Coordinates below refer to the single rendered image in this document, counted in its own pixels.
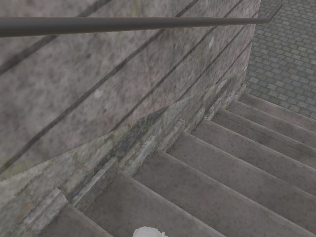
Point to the left robot thigh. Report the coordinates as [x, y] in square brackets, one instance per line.
[148, 232]

